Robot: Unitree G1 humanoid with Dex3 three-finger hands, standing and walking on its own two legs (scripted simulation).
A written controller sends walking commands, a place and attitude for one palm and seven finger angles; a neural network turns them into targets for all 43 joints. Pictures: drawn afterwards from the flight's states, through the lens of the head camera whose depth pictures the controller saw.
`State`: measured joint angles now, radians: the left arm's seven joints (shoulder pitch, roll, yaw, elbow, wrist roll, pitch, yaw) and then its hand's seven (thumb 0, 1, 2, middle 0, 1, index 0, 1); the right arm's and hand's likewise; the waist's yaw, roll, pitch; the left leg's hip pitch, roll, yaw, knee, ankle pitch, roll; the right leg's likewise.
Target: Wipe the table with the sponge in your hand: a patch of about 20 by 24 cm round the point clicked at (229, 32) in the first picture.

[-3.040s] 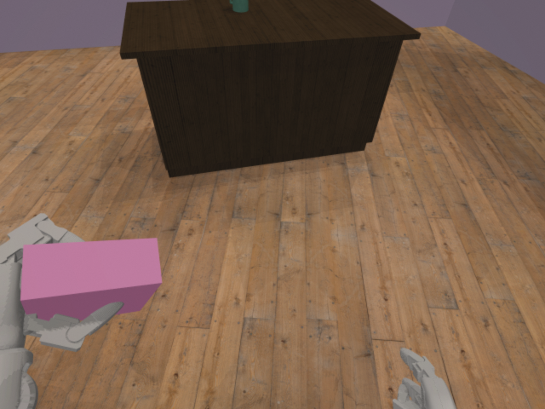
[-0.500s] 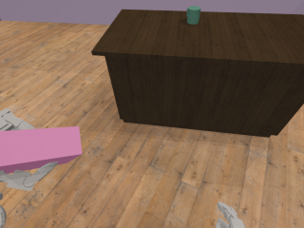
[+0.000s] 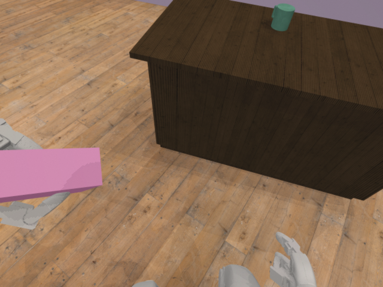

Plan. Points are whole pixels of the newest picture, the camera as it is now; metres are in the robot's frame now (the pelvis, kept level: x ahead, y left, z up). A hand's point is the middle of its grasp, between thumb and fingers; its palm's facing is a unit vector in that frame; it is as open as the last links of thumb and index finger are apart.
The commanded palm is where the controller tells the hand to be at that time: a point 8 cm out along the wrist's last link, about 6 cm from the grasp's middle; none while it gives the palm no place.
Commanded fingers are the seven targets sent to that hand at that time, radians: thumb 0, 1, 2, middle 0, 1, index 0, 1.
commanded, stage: walk to a spot facing it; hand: left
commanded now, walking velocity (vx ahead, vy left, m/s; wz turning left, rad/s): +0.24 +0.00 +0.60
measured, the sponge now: (59, 175) +0.25 +0.21 +0.17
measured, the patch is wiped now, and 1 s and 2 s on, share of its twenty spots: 0.00 0.00 0.00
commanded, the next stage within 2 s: none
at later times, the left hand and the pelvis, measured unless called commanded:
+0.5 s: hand (71, 175) +0.24 +0.18 +0.18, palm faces +0.55 -0.68 -0.49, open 9.2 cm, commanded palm +0.16 +0.22 +0.19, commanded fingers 0.00 0.10 1.30 -1.20 -1.60 -1.20 -1.60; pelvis +0.09 -0.09 +0.02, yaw +18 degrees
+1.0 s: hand (23, 269) +0.13 +0.18 +0.21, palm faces +0.76 -0.45 -0.46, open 9.2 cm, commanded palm +0.06 +0.20 +0.19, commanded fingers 0.00 0.10 1.30 -1.20 -1.60 -1.20 -1.60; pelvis +0.09 -0.12 +0.01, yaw +35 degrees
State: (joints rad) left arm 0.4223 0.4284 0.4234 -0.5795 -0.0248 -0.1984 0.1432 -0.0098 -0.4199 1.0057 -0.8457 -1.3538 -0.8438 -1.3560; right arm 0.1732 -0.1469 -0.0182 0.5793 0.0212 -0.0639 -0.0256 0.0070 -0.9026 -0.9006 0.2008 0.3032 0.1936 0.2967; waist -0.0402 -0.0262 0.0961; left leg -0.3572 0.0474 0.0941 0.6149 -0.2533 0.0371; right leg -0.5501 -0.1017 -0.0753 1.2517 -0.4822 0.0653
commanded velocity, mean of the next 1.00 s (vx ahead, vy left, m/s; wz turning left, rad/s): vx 0.03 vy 0.00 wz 0.60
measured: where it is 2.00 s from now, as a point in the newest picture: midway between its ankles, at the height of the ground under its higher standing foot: outside the picture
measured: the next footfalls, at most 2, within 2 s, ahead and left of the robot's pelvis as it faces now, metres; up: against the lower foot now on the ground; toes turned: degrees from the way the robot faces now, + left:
right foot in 0.24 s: +0.16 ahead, -0.15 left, +0.00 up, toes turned +1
left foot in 0.70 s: +0.11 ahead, +0.05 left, +0.00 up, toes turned +33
